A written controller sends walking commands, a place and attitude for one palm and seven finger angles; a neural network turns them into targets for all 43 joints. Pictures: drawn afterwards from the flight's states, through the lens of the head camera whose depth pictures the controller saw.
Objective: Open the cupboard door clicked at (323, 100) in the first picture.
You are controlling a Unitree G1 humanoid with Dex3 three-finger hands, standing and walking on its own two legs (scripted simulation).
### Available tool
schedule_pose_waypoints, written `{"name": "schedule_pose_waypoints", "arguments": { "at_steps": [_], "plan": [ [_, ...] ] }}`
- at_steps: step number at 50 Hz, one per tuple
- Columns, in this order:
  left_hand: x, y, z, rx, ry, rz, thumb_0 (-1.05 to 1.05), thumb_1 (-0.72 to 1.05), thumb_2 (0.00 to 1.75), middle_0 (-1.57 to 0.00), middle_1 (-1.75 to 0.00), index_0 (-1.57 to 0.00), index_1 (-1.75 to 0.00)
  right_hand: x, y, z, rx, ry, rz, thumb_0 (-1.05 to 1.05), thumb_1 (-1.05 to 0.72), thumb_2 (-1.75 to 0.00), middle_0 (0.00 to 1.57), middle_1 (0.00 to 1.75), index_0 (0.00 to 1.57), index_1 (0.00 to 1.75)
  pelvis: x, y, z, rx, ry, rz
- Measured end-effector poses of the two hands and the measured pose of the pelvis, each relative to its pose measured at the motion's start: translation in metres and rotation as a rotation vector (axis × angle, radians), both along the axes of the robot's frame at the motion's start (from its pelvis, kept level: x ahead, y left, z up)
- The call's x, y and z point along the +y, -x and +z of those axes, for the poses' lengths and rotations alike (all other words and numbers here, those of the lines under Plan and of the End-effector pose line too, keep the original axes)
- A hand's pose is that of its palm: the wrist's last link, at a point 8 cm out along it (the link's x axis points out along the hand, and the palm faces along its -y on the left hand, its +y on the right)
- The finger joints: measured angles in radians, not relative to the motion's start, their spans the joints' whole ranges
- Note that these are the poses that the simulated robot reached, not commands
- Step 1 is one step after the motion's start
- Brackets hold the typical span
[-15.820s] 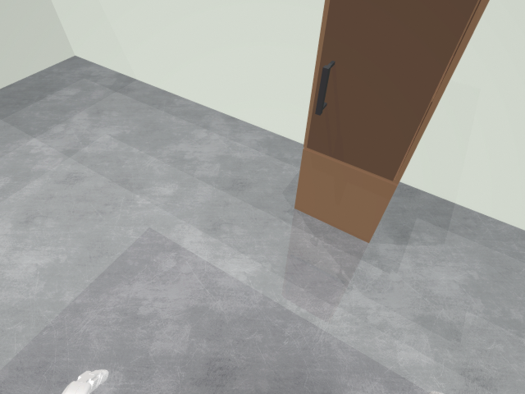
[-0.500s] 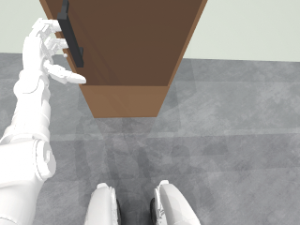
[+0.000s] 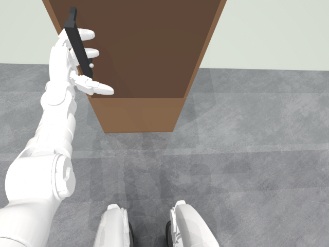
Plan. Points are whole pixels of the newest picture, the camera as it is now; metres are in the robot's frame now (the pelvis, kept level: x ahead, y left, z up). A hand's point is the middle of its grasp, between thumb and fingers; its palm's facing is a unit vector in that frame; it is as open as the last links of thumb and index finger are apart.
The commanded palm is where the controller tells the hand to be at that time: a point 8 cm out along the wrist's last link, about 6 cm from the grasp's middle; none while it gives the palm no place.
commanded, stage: slide the fingers in behind the handle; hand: left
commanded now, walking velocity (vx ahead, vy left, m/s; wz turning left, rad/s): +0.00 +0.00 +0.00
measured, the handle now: (81, 47) +0.58 +0.14 +0.05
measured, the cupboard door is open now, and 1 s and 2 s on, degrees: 0 0 26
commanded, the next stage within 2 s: close the thumb around the handle in 0.46 s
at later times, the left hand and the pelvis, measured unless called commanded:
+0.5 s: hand (93, 65) +0.53 +0.12 +0.05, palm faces -0.03 -1.00 -0.03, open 14.0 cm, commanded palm +0.51 +0.15 +0.05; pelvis +0.00 -0.01 +0.00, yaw +0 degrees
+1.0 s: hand (93, 65) +0.53 +0.12 +0.05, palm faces -0.04 -1.00 -0.03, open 8.8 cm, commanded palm +0.51 +0.16 +0.05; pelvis +0.00 -0.01 +0.00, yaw +0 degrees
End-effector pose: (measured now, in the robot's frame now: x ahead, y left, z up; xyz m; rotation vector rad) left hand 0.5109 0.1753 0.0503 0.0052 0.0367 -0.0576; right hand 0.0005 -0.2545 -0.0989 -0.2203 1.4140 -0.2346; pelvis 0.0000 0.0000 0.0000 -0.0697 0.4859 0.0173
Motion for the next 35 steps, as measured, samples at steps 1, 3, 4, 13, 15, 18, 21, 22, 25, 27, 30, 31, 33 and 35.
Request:
{"name": "schedule_pose_waypoints", "arguments": {
  "at_steps": [1,3,4,13,15,18,21,22,25,27,30,31,33,35],
  "plan": [
    [-0.002,-0.001,-0.001,0.001,0.0,0.002,-0.01,-0.5,0.3,-0.3,-1.2,-0.3,-1.2,0.0,0.0,0.0,-0.003,0.001,0.0,0.0,-0.91,-0.9,0.2,0.29,0.21,0.3,0.0,0.0,-0.001,0.0,-0.001,-0.001],
    [-0.004,-0.003,-0.003,0.001,-0.003,0.005,-0.01,-0.5,0.3,-0.3,-1.2,-0.3,-1.2,-0.001,0.001,-0.001,-0.007,0.004,-0.002,0.0,-0.91,-0.9,0.2,0.29,0.21,0.3,-0.001,0.001,-0.002,0.003,-0.001,-0.002],
    [-0.004,-0.003,-0.003,-0.003,-0.004,0.009,-0.01,-0.5,0.3,-0.3,-1.2,-0.31,-1.2,-0.002,0.002,-0.001,-0.007,0.005,-0.003,0.0,-0.91,-0.9,0.2,0.29,0.21,0.3,-0.001,0.002,-0.003,0.004,-0.001,-0.002],
    [-0.003,0.002,-0.001,-0.028,-0.037,0.009,-0.01,-0.5,0.3,-0.3,-1.2,-0.31,-1.21,-0.001,0.011,-0.007,0.027,-0.016,-0.014,0.0,-0.91,-0.9,0.2,0.29,0.2,0.3,-0.003,0.003,-0.004,0.005,-0.008,-0.005],
    [-0.004,0.003,0.0,-0.016,-0.029,0.016,-0.01,-0.5,0.3,-0.3,-1.2,-0.3,-1.21,-0.001,0.011,-0.007,0.029,-0.022,-0.014,0.0,-0.91,-0.9,0.2,0.29,0.2,0.3,-0.004,0.003,-0.003,0.002,-0.009,-0.004],
    [-0.005,0.003,0.0,0.0,-0.021,0.023,-0.01,-0.5,0.3,-0.3,-1.2,-0.3,-1.2,-0.002,0.01,-0.006,0.024,-0.022,-0.012,0.0,-0.91,-0.9,0.2,0.29,0.2,0.3,-0.005,0.003,-0.002,-0.001,-0.01,-0.002],
    [-0.006,0.002,0.001,-0.001,-0.02,0.03,-0.01,-0.5,0.3,-0.3,-1.2,-0.3,-1.2,-0.004,0.008,-0.005,0.014,-0.014,-0.008,0.0,-0.91,-0.9,0.2,0.29,0.2,0.3,-0.006,0.003,-0.002,-0.001,-0.01,0.0],
    [-0.006,0.002,0.001,-0.004,-0.021,0.031,-0.01,-0.5,0.3,-0.3,-1.2,-0.29,-1.2,-0.005,0.008,-0.005,0.012,-0.012,-0.007,0.0,-0.91,-0.9,0.2,0.29,0.2,0.3,-0.007,0.003,-0.002,-0.001,-0.01,0.0],
    [-0.006,0.001,0.001,-0.014,-0.026,0.031,-0.01,-0.5,0.3,-0.3,-1.2,-0.29,-1.2,-0.008,0.007,-0.005,0.012,-0.006,-0.002,0.0,-0.91,-0.9,0.2,0.29,0.2,0.3,-0.008,0.003,-0.003,0.002,-0.01,0.001],
    [-0.006,0.001,0.0,-0.02,-0.029,0.029,-0.01,-0.5,0.3,-0.3,-1.2,-0.29,-1.2,-0.009,0.007,-0.005,0.015,-0.003,0.001,0.0,-0.91,-0.9,0.2,0.29,0.2,0.3,-0.008,0.003,-0.003,0.003,-0.01,0.002],
    [-0.005,0.0,0.0,-0.024,-0.033,0.023,-0.01,-0.49,0.3,-0.3,-1.2,-0.29,-1.2,-0.012,0.006,-0.006,0.021,0.002,0.003,0.0,-0.91,-0.9,0.2,0.29,0.2,0.3,-0.008,0.003,-0.004,0.008,-0.009,0.003],
    [-0.005,-0.001,0.0,-0.025,-0.033,0.022,-0.01,-0.49,0.3,-0.3,-1.2,-0.29,-1.2,-0.012,0.006,-0.006,0.022,0.003,0.003,0.0,-0.91,-0.9,0.2,0.29,0.2,0.3,-0.009,0.002,-0.005,0.009,-0.009,0.003],
    [-0.005,-0.001,-0.001,-0.023,-0.031,0.019,-0.01,-0.47,0.31,-0.3,-1.21,-0.3,-1.2,-0.013,0.005,-0.006,0.024,0.005,0.002,0.0,-0.91,-0.9,0.2,0.29,0.2,0.3,-0.009,0.002,-0.005,0.009,-0.009,0.003],
    [-0.005,-0.001,-0.001,-0.019,-0.028,0.018,-0.01,-0.42,0.33,-0.3,-1.21,-0.3,-1.21,-0.013,0.004,-0.006,0.024,0.005,0.002,0.0,-0.91,-0.9,0.2,0.29,0.2,0.3,-0.009,0.002,-0.004,0.008,-0.009,0.002]
  ]
}}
